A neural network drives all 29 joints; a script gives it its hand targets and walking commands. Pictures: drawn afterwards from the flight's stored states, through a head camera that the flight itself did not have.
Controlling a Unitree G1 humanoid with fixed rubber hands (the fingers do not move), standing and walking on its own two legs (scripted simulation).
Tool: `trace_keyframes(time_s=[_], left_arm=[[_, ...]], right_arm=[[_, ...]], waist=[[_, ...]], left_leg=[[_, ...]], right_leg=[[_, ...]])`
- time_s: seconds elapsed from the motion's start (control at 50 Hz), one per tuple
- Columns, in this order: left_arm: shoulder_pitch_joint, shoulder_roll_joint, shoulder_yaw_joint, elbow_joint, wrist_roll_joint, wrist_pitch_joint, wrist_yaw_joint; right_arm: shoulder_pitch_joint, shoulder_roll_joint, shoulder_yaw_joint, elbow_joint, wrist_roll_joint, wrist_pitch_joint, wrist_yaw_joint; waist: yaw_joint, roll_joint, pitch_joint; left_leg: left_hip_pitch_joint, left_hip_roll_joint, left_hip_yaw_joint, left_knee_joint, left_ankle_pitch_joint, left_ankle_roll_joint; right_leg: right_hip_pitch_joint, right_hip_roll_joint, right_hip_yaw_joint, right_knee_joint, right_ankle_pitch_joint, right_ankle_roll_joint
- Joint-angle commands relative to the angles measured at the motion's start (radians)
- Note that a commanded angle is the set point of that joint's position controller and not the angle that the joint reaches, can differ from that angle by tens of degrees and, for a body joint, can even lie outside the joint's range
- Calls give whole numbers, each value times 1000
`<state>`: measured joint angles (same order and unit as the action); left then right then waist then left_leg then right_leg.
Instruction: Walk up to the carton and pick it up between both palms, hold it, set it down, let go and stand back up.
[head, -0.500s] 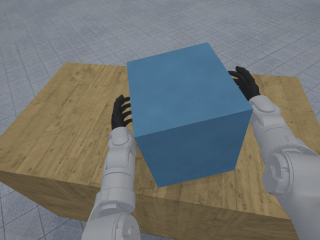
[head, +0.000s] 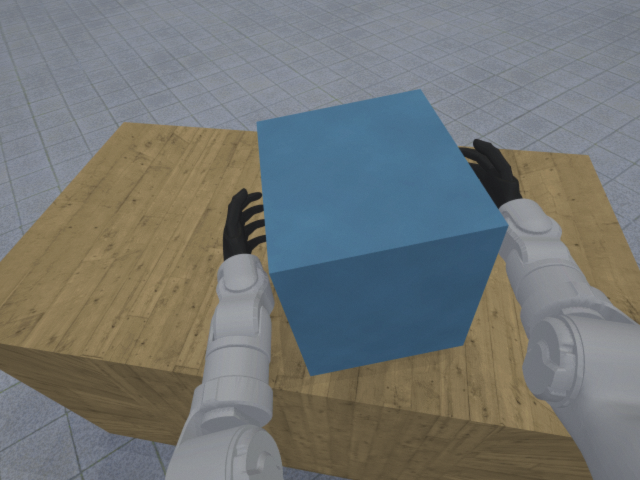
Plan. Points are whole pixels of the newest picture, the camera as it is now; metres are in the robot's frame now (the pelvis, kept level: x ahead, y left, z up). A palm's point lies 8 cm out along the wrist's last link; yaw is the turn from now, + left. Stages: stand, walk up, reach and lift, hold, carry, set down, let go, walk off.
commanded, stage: set down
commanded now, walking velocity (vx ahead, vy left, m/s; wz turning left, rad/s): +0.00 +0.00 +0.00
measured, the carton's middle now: (363, 237) +0.47 +0.03 +0.03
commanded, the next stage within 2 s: none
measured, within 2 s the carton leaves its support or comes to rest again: rests again in 0.14 s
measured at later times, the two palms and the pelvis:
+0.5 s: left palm (247, 251) +0.37 +0.17 +0.09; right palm (507, 216) +0.47 -0.15 +0.11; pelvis -0.02 +0.00 +0.00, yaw -1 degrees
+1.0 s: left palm (226, 276) +0.35 +0.20 +0.06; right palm (512, 230) +0.47 -0.17 +0.08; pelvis -0.03 +0.01 -0.01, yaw +0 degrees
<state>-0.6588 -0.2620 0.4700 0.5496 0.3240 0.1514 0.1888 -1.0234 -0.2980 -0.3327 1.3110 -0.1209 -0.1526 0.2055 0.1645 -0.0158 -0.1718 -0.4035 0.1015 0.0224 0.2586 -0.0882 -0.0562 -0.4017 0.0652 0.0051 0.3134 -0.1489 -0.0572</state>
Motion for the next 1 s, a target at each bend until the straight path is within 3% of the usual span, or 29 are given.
trace_keyframes(time_s=[0.0,0.02,0.06,0.14,0.24,0.38,0.4,0.42,0.44,0.48,0.5,0.52,0.56,0.6,0.62,0.64,0.66,0.68,0.74,0.76,0.78,0.8,0.82,0.86,0.88,0.9,0.94,0.96,0.98], left_arm=[[-460,-248,-239,-62,-14,-22,-74],[-418,-237,-235,-45,-6,-25,-72],[-408,-236,-217,-37,-5,-18,-77],[-423,-173,-192,-15,-5,-29,-72],[-413,-195,-165,1,8,-46,-64],[-425,-96,-134,13,-19,-55,-37],[-381,-58,-129,-15,-23,-59,-25],[-412,-27,-131,-22,-43,-65,-14],[-355,69,-130,-26,-53,-67,9],[-426,81,-140,-16,-85,-75,33],[-427,115,-152,-9,-107,-68,47],[-465,105,-177,8,-135,-69,58],[-451,197,-220,0,-195,-71,90],[-489,210,-254,38,-239,-75,107],[-502,221,-264,61,-250,-76,110],[-528,219,-285,50,-272,-85,116],[-425,205,-308,50,-285,-84,109],[-496,244,-292,59,-298,-98,111],[-408,246,-296,86,-285,-102,89],[-444,242,-305,73,-295,-110,87],[-391,266,-299,64,-289,-101,81],[-436,255,-309,30,-301,-110,80],[-465,275,-311,56,-318,-117,80],[-390,266,-324,19,-323,-113,75],[-409,239,-343,-5,-327,-116,76],[-401,263,-337,12,-340,-116,77],[-408,240,-385,-51,-360,-106,79],[-382,259,-374,-64,-364,-100,86],[-377,276,-368,-46,-372,-104,84]], right_arm=[[-330,359,117,-39,-33,-14,108],[-328,368,131,-62,-30,-21,108],[-316,353,140,-66,-31,-12,108],[-333,286,124,-48,-29,-18,99],[-356,303,92,-86,-37,-32,95],[-384,158,106,-111,-15,-27,73],[-350,117,122,-153,14,-27,65],[-359,60,128,-104,35,-20,61],[-345,-40,158,-146,79,-32,41],[-409,-54,189,-147,138,-23,23],[-397,-80,232,-131,186,-4,17],[-458,-87,250,-103,210,4,15],[-435,-211,309,-96,302,8,-8],[-458,-239,339,-39,353,16,-19],[-483,-245,373,-44,376,22,-22],[-496,-260,363,-55,389,14,-25],[-436,-246,413,-67,423,17,-29],[-475,-267,429,-65,439,12,-30],[-440,-323,468,-67,478,-6,-32],[-454,-331,454,-42,475,-5,-28],[-412,-356,459,-47,470,-4,-27],[-448,-357,459,-86,484,-14,-28],[-476,-367,473,-78,486,-19,-27],[-398,-397,473,-85,500,-25,-18],[-418,-393,452,-79,485,-32,-16],[-423,-396,476,-88,500,-31,-10],[-414,-408,452,-116,494,-36,3],[-411,-434,478,-135,524,-40,10],[-413,-415,464,-143,507,-38,9]], waist=[[12,-88,-405],[33,-87,-426],[27,-124,-397],[37,-119,-366],[46,-105,-375],[56,-168,-408],[59,-149,-445],[65,-148,-437],[78,-147,-483],[100,-153,-483],[94,-156,-476],[99,-150,-457],[88,-112,-545],[97,-88,-563],[106,-125,-569],[80,-81,-617],[87,-119,-619],[92,-136,-641],[80,-162,-602],[67,-131,-607],[61,-189,-590],[64,-161,-634],[73,-184,-629],[38,-191,-619],[36,-151,-651],[50,-183,-622],[22,-121,-684],[62,-137,-688],[59,-167,-676]], left_leg=[[210,-62,91,71,299,73],[196,-62,98,75,299,71],[198,-59,87,69,329,73],[152,-64,98,56,301,76],[156,-69,104,61,313,80],[119,-63,106,45,255,81],[130,-62,105,66,318,80],[141,-58,104,63,299,80],[139,-56,106,85,347,76],[95,-60,101,88,283,77],[65,-63,102,91,272,76],[32,-62,102,87,209,73],[18,-67,99,116,263,54],[2,-64,95,130,239,41],[-26,-63,94,136,208,42],[-25,-68,94,150,212,35],[-20,-60,81,161,261,33],[-64,-63,84,162,218,36],[-122,-69,76,162,249,33],[-116,-66,83,158,238,30],[-128,-63,70,158,237,37],[-130,-64,75,170,249,31],[-154,-67,80,164,201,34],[-114,-59,63,170,262,35],[-82,-60,70,182,272,23],[-117,-62,69,179,247,34],[-25,-55,64,192,303,24],[-47,-57,72,190,260,25],[-76,-62,71,197,249,33]], right_leg=[[153,-33,-59,-5,310,58],[178,-32,-58,1,324,52],[202,-31,-60,13,381,64],[206,-37,-53,21,387,66],[188,-31,-50,-7,337,57],[195,-19,-53,-3,290,60],[229,-23,-40,10,380,60],[192,-16,-49,8,325,61],[225,-10,-40,17,382,52],[197,-12,-32,8,316,48],[224,-6,-18,11,315,50],[176,3,-27,14,209,39],[226,7,-1,31,337,31],[178,19,-6,40,277,27],[180,19,7,44,267,29],[166,20,3,48,267,27],[218,19,10,72,367,29],[212,18,12,80,339,36],[288,6,21,122,487,60],[271,11,11,123,434,55],[296,8,17,123,464,62],[300,2,21,129,470,67],[272,4,20,126,424,67],[278,9,8,135,497,70],[236,23,-6,131,461,55],[215,14,7,120,425,59],[176,30,-12,101,406,40],[174,29,-11,104,348,45],[164,19,-15,105,369,49]])
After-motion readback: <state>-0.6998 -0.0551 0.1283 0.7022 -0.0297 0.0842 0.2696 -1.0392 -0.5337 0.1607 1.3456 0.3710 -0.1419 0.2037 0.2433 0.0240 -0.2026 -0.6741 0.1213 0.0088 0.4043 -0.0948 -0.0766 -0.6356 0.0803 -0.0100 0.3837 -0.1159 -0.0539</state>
